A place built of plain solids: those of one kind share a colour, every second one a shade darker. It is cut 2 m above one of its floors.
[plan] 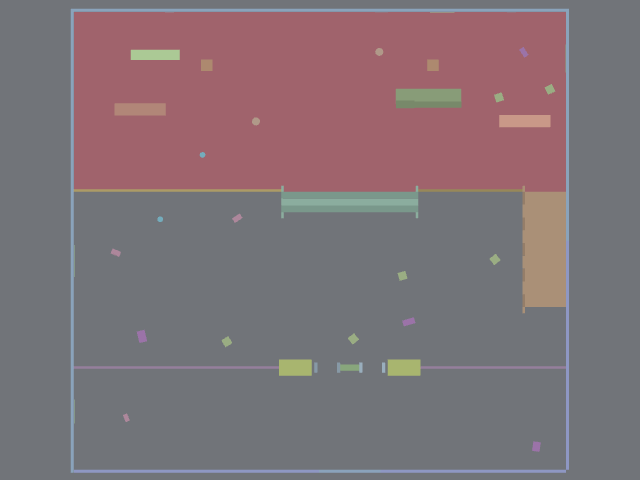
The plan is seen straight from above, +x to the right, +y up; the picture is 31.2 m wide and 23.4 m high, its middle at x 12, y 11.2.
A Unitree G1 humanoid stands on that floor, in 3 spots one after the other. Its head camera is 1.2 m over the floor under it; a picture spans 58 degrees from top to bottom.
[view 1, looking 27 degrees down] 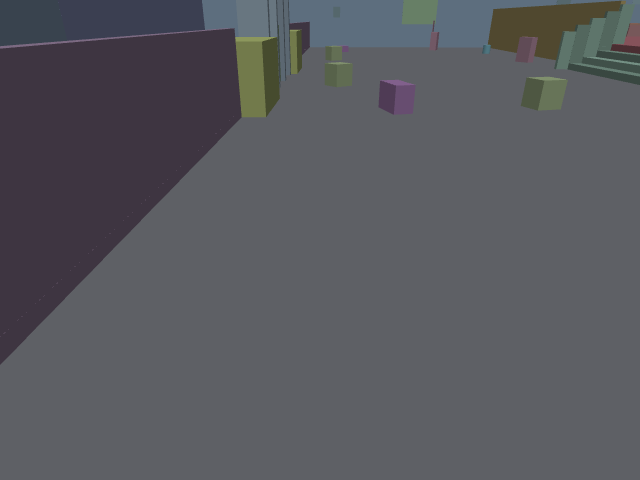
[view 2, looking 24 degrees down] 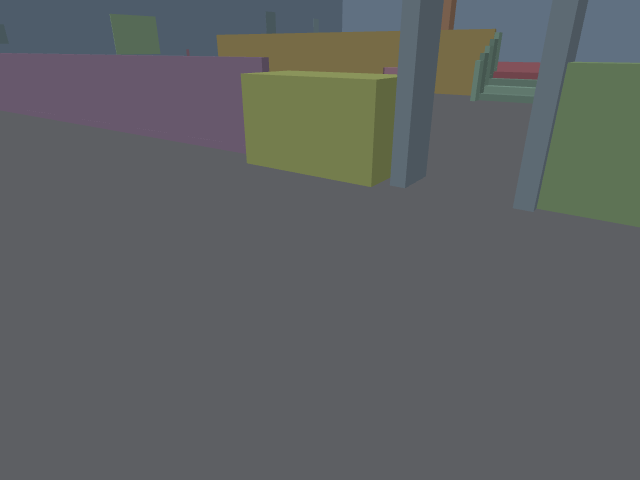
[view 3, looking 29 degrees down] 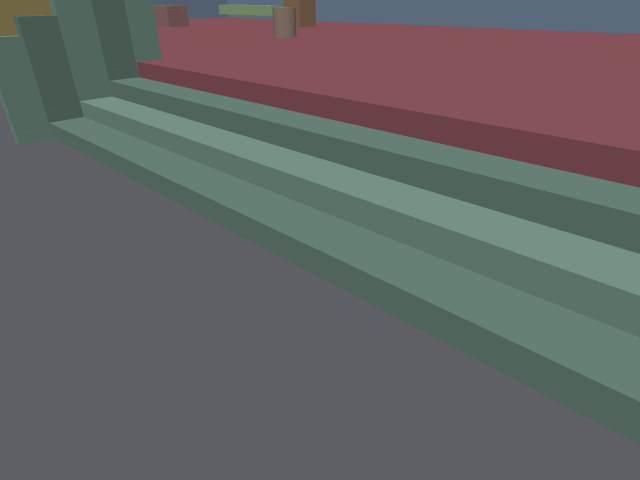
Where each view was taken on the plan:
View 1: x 22.94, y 6.33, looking -178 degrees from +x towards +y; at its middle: ground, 2.64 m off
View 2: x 13.45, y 1.10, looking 125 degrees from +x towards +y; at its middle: ground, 2.95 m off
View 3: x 15.06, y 11.25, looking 133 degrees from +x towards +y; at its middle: main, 2.16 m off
